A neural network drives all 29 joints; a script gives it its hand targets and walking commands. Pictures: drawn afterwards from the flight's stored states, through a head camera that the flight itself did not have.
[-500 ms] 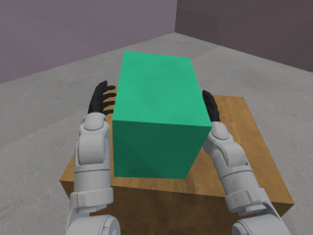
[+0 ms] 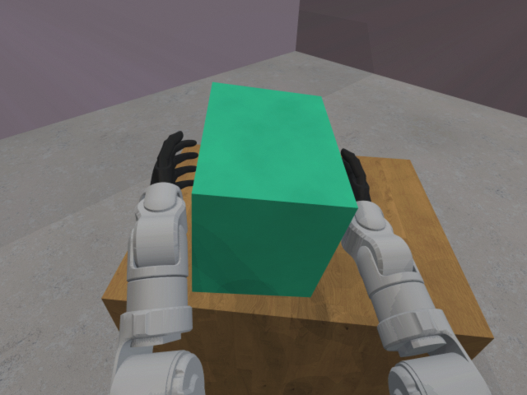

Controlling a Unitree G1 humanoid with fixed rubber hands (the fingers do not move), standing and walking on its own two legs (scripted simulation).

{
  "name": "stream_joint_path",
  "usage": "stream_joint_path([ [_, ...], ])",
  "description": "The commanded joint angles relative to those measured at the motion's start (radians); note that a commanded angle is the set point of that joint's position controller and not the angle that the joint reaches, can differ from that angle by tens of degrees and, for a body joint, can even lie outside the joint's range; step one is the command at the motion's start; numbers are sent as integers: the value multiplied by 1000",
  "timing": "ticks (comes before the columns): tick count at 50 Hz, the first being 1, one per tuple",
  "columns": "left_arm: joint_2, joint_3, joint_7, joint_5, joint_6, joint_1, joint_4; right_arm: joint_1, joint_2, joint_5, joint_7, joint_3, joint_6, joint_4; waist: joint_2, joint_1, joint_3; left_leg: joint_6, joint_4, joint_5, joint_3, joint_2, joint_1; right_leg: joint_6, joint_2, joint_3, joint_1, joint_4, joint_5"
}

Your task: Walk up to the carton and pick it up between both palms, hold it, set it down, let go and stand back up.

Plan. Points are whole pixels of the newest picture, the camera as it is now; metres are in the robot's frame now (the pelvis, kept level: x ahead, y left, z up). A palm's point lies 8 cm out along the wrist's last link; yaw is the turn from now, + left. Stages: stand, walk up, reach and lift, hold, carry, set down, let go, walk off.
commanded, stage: hold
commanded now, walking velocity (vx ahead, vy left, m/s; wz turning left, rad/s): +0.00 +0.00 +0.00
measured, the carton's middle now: (260, 187) +0.40 +0.00 +0.16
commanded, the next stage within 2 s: none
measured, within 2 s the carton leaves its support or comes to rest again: neither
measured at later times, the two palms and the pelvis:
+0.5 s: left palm (164, 186) +0.36 +0.14 +0.19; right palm (351, 199) +0.36 -0.13 +0.17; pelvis +0.00 +0.00 +0.00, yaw +0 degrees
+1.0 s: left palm (164, 190) +0.36 +0.15 +0.19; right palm (350, 199) +0.36 -0.13 +0.16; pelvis +0.01 +0.00 +0.00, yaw +0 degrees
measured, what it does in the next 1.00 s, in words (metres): stands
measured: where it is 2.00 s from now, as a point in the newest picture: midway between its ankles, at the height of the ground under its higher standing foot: outside the picture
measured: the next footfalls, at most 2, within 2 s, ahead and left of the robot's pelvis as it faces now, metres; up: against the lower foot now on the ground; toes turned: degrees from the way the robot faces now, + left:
none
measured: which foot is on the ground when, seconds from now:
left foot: down 0.00-1.00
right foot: down 0.00-1.00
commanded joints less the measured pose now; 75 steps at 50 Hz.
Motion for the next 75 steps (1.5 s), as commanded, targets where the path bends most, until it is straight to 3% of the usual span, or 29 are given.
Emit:
stream_joint_path([
  [1,-535,-518,-155,-156,-33,-595,-40,-915,577,73,91,395,-94,-342,59,-13,-417,-10,-61,210,69,-50,45,44,29,-29,98,-29,146],
  [5,-533,-510,-155,-153,-34,-609,-29,-926,579,65,97,386,-94,-325,61,-8,-421,-3,-71,173,71,-51,31,45,25,-30,94,-30,115],
  [17,-550,-528,-151,-163,-35,-592,-37,-934,575,88,89,402,-100,-355,67,-10,-433,-17,-46,260,63,-46,63,42,36,-33,92,-24,162],
  [21,-537,-538,-151,-158,-35,-595,-74,-884,573,90,87,405,-93,-326,76,-23,-419,-26,-43,287,61,-47,75,40,38,-33,100,-23,188],
  [22,-546,-543,-150,-161,-36,-597,-81,-900,575,94,87,409,-96,-352,79,-20,-441,-26,-40,289,60,-46,84,42,37,-33,100,-24,183],
  [23,-568,-542,-149,-150,-34,-573,-46,-949,580,90,90,413,-98,-379,71,12,-426,-18,-48,251,60,-57,51,41,40,-30,107,-26,156],
  [24,-564,-541,-147,-148,-36,-584,-42,-940,582,87,93,407,-97,-369,63,-3,-417,-15,-56,235,62,-53,49,39,43,-29,98,-25,147],
  [37,-564,-584,-142,-156,-34,-556,-102,-878,569,88,93,414,-91,-374,85,-23,-418,-37,-41,295,55,-50,74,39,44,-33,102,-20,184],
  [50,-554,-598,-142,-161,-31,-533,-134,-863,565,94,89,437,-87,-411,76,-15,-417,-36,-38,313,52,-50,75,41,45,-32,114,-16,213],
  [75,-552,-570,-147,-155,-34,-558,-96,-884,575,80,92,417,-89,-380,69,-13,-414,-23,-54,252,59,-52,58,43,39,-29,109,-20,180],
])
